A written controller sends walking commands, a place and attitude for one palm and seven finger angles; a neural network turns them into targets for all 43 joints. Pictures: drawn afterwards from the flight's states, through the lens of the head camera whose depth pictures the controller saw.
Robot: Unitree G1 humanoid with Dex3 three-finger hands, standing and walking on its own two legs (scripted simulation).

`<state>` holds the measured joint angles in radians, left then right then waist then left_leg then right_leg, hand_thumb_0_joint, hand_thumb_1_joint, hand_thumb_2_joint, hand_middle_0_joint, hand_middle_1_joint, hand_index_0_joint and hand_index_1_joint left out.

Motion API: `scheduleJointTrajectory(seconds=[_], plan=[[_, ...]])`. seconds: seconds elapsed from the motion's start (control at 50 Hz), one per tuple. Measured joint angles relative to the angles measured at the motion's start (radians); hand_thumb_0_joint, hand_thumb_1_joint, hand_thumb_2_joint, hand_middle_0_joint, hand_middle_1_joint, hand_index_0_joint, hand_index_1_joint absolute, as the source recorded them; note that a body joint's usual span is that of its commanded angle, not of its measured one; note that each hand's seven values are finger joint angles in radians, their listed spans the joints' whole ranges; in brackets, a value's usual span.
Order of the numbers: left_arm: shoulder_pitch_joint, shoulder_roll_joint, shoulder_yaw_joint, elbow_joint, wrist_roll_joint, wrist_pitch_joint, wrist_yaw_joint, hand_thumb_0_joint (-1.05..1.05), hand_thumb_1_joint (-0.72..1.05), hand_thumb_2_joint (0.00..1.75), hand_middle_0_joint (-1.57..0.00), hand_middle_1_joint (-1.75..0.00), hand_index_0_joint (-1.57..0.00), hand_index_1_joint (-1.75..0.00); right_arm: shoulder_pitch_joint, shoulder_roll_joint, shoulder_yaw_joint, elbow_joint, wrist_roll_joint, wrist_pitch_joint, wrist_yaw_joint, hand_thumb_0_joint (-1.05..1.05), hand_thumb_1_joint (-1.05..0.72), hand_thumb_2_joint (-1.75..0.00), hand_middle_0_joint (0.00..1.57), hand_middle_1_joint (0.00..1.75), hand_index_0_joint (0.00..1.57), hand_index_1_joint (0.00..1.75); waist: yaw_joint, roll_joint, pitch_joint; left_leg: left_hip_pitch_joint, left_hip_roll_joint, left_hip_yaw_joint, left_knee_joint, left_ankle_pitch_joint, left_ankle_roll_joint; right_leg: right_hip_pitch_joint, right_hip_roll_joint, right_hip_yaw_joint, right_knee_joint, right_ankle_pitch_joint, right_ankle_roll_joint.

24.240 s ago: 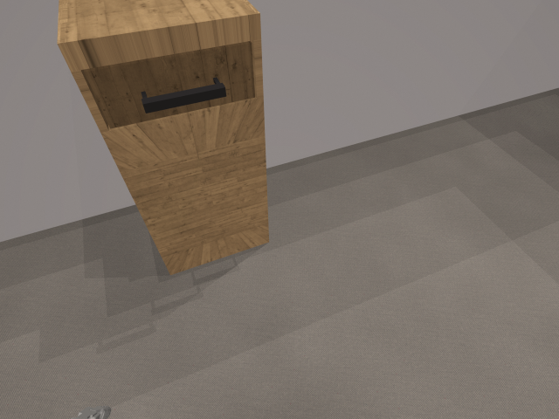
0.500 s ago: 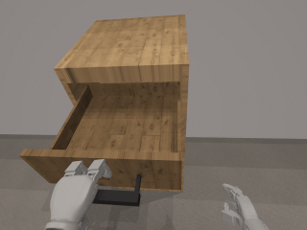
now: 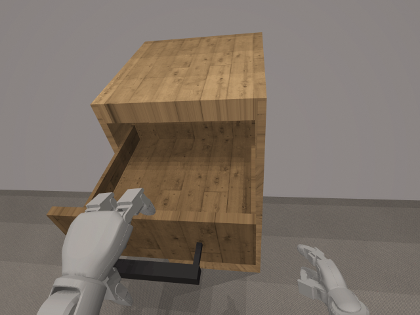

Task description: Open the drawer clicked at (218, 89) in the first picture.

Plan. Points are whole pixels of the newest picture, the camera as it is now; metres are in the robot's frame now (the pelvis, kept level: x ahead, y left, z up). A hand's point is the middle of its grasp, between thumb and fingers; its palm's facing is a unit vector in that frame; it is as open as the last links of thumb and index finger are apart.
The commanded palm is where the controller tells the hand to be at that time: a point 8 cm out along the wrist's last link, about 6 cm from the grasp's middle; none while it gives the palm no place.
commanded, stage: lift the hand off the handle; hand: left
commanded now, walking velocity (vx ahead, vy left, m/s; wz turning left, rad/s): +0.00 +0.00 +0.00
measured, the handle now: (149, 257) +0.20 +0.17 +0.04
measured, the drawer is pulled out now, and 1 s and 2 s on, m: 0.29 0.29 0.29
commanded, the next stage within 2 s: draw the hand back to the body in 0.34 s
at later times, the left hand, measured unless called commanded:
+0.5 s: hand (118, 225) +0.18 +0.16 +0.18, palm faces +0.27 -0.23 -0.93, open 13.8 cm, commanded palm +0.12 +0.17 +0.24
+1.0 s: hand (81, 228) +0.17 +0.22 +0.18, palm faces +0.19 -0.10 -0.98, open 13.8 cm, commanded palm +0.11 +0.21 +0.24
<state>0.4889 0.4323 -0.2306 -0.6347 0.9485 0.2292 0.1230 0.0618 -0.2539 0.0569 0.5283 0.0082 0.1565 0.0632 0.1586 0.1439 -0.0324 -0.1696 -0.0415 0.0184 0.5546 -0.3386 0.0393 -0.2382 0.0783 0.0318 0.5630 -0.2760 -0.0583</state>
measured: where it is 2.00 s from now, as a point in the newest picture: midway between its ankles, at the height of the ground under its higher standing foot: outside the picture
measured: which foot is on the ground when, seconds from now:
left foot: down 0.00-1.00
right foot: down 0.00-1.00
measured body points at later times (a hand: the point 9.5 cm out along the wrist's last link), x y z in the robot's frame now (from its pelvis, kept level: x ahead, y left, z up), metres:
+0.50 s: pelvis -0.01 -0.01 +0.00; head -0.04 -0.07 +0.45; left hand +0.16 +0.17 +0.23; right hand +0.24 -0.21 -0.07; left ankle -0.02 +0.09 -0.73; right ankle +0.02 -0.08 -0.73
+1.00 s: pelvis -0.02 -0.01 +0.01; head -0.04 -0.07 +0.45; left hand +0.15 +0.22 +0.23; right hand +0.23 -0.19 -0.07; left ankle -0.02 +0.09 -0.73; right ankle +0.02 -0.08 -0.73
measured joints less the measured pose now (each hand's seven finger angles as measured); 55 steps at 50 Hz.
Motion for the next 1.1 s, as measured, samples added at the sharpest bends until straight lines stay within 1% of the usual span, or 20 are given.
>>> scheduleJointTrajectory(seconds=[0.06, 0.16, 0.22, 0.3, 0.38, 0.44, 0.5, 0.58, 0.66, 0.68, 0.78, 0.86, 0.92, 1.0, 1.06, 1.08, 1.1], plan=[[-0.072, -0.009, 0.02, -0.028, 0.0, 0.016, -0.007, 0.0, -0.49, 0.3, -0.44, -1.25, -0.38, -1.23, -0.015, 0.0, 0.002, 0.012, 0.006, 0.014, 0.005, 0.01, -0.9, -0.9, 0.2, 0.3, 0.2, 0.3, -0.004, 0.001, 0.003, 0.021, -0.002, -0.001, -0.021, 0.011, -0.001, 0.018, -0.002, 0.0, -0.015, 0.008, -0.001], [-0.162, -0.028, 0.059, -0.043, -0.056, 0.056, -0.055, 0.0, -0.49, 0.3, -0.37, -1.22, -0.35, -1.21, -0.041, 0.006, 0.01, 0.014, 0.027, 0.049, 0.019, 0.01, -0.9, -0.9, 0.2, 0.3, 0.2, 0.3, -0.031, -0.003, 0.013, 0.057, -0.003, 0.0, -0.068, 0.037, -0.004, 0.047, -0.004, 0.003, -0.046, 0.025, -0.002], [-0.166, -0.015, 0.077, -0.06, -0.087, 0.073, -0.079, 0.0, -0.49, 0.3, -0.34, -1.21, -0.33, -1.21, -0.045, 0.003, 0.015, -0.002, 0.034, 0.066, 0.028, 0.01, -0.9, -0.9, 0.2, 0.3, 0.2, 0.3, -0.042, -0.005, 0.017, 0.064, 0.002, 0.006, -0.079, 0.044, -0.008, 0.051, 0.002, 0.01, -0.057, 0.035, -0.005], [-0.123, 0.016, 0.101, -0.11, -0.117, 0.089, -0.09, 0.0, -0.49, 0.3, -0.33, -1.21, -0.33, -1.21, -0.039, -0.013, 0.011, -0.026, 0.04, 0.082, 0.037, 0.01, -0.9, -0.9, 0.2, 0.3, 0.2, 0.3, -0.049, -0.004, 0.015, 0.059, 0.011, 0.013, -0.077, 0.043, -0.012, 0.048, 0.011, 0.016, -0.062, 0.042, -0.008], [-0.084, 0.022, 0.116, -0.137, -0.128, 0.088, -0.088, 0.0, -0.49, 0.3, -0.32, -1.2, -0.32, -1.2, -0.028, -0.034, -0.003, -0.029, 0.039, 0.086, 0.04, 0.01, -0.9, -0.9, 0.2, 0.3, 0.2, 0.3, -0.049, -0.003, 0.018, 0.052, 0.014, 0.01, -0.069, 0.042, -0.014, 0.045, 0.013, 0.012, -0.062, 0.045, -0.011], [-0.073, 0.019, 0.114, -0.137, -0.125, 0.082, -0.086, 0.0, -0.5, 0.3, -0.32, -1.2, -0.32, -1.2, -0.018, -0.046, -0.011, -0.024, 0.035, 0.084, 0.035, 0.01, -0.9, -0.9, 0.2, 0.3, 0.2, 0.3, -0.043, -0.003, 0.019, 0.046, 0.015, 0.006, -0.062, 0.043, -0.015, 0.042, 0.014, 0.008, -0.061, 0.047, -0.012], [-0.074, 0.023, 0.114, -0.123, -0.122, 0.074, -0.083, 0.0, -0.5, 0.3, -0.32, -1.2, -0.32, -1.2, -0.011, -0.049, -0.013, -0.016, 0.034, 0.079, 0.028, 0.01, -0.9, -0.9, 0.2, 0.3, 0.2, 0.3, -0.038, -0.002, 0.02, 0.043, 0.016, 0.003, -0.058, 0.044, -0.016, 0.042, 0.014, 0.004, -0.061, 0.049, -0.014], [-0.09, 0.04, 0.138, -0.081, -0.117, 0.058, -0.079, 0.0, -0.5, 0.3, -0.32, -1.2, -0.32, -1.2, -0.009, -0.039, -0.01, 0.0, 0.032, 0.068, 0.017, 0.01, -0.9, -0.9, 0.2, 0.3, 0.2, 0.3, -0.039, 0.0, 0.024, 0.047, 0.016, 0.0, -0.059, 0.048, -0.018, 0.048, 0.014, 0.001, -0.064, 0.052, -0.015], [-0.108, 0.06, 0.173, -0.04, -0.118, 0.056, -0.09, 0.0, -0.5, 0.3, -0.32, -1.2, -0.32, -1.2, -0.01, -0.025, -0.003, 0.013, 0.033, 0.055, 0.011, 0.01, -0.9, -0.9, 0.2, 0.3, 0.2, 0.3, -0.044, 0.001, 0.025, 0.051, 0.015, -0.002, -0.067, 0.054, -0.018, 0.051, 0.013, 0.0, -0.071, 0.058, -0.016], [-0.108, 0.063, 0.181, -0.036, -0.126, 0.058, -0.096, 0.0, -0.5, 0.3, -0.32, -1.2, -0.32, -1.2, -0.011, -0.023, 0.0, 0.014, 0.037, 0.053, 0.009, 0.01, -0.9, -0.9, 0.2, 0.3, 0.2, 0.3, -0.047, 0.002, 0.026, 0.051, 0.015, -0.003, -0.068, 0.056, -0.018, 0.053, 0.013, -0.001, -0.073, 0.06, -0.015], [-0.097, 0.073, 0.201, -0.035, -0.139, 0.053, -0.12, 0.0, -0.5, 0.3, -0.32, -1.2, -0.32, -1.2, -0.011, -0.022, 0.005, 0.014, 0.04, 0.04, 0.002, 0.01, -0.9, -0.9, 0.2, 0.3, 0.2, 0.3, -0.051, 0.006, 0.025, 0.049, 0.011, -0.005, -0.074, 0.062, -0.016, 0.052, 0.008, -0.003, -0.079, 0.064, -0.012], [-0.08, 0.095, 0.223, -0.034, -0.137, 0.034, -0.128, 0.0, -0.49, 0.3, -0.32, -1.2, -0.32, -1.2, -0.01, -0.027, 0.006, 0.016, 0.037, 0.031, -0.006, 0.01, -0.9, -0.9, 0.2, 0.3, 0.2, 0.3, -0.048, 0.005, 0.025, 0.046, 0.007, -0.007, -0.074, 0.063, -0.013, 0.049, 0.004, -0.005, -0.079, 0.064, -0.008], [-0.078, 0.109, 0.242, -0.024, -0.145, 0.031, -0.138, 0.0, -0.49, 0.3, -0.32, -1.2, -0.32, -1.2, -0.011, -0.032, 0.005, 0.02, 0.039, 0.025, -0.014, 0.01, -0.9, -0.9, 0.2, 0.3, 0.2, 0.3, -0.044, 0.005, 0.027, 0.044, 0.005, -0.01, -0.072, 0.064, -0.01, 0.051, 0.002, -0.008, -0.081, 0.065, -0.006], [-0.085, 0.117, 0.264, -0.004, -0.156, 0.021, -0.153, 0.0, -0.49, 0.3, -0.32, -1.2, -0.32, -1.2, -0.008, -0.036, 0.003, 0.023, 0.039, 0.015, -0.028, 0.01, -0.9, -0.9, 0.2, 0.3, 0.2, 0.3, -0.042, 0.0, 0.032, 0.042, 0.001, -0.017, -0.072, 0.065, -0.007, 0.054, -0.002, -0.014, -0.087, 0.066, -0.003], [-0.081, 0.119, 0.275, -0.003, -0.156, 0.005, -0.155, 0.0, -0.49, 0.3, -0.32, -1.2, -0.32, -1.2, -0.003, -0.037, 0.002, 0.021, 0.036, 0.008, -0.035, 0.01, -0.9, -0.9, 0.2, 0.3, 0.2, 0.3, -0.043, -0.005, 0.031, 0.042, -0.003, -0.019, -0.075, 0.066, -0.004, 0.054, -0.007, -0.016, -0.089, 0.066, 0.001], [-0.077, 0.096, 0.307, -0.015, -0.326, -0.024, -0.149, 0.0, -0.49, 0.3, -0.32, -1.2, -0.32, -1.2, 0.001, -0.034, -0.002, 0.014, 0.035, -0.008, -0.042, 0.01, -0.9, -0.9, 0.2, 0.3, 0.2, 0.3, -0.05, -0.004, 0.04, 0.043, -0.003, -0.025, -0.071, 0.065, -0.002, 0.061, -0.007, -0.022, -0.094, 0.067, 0.002], [-0.064, 0.06, 0.345, -0.02, -0.499, -0.079, -0.131, 0.0, -0.49, 0.3, -0.31, -1.2, -0.32, -1.2, 0.006, -0.024, -0.004, 0.011, 0.028, -0.046, -0.052, 0.01, -0.9, -0.9, 0.2, 0.3, 0.2, 0.3, -0.062, -0.008, 0.05, 0.044, -0.003, -0.03, -0.068, 0.064, -0.001, 0.067, -0.007, -0.026, -0.098, 0.067, 0.002]])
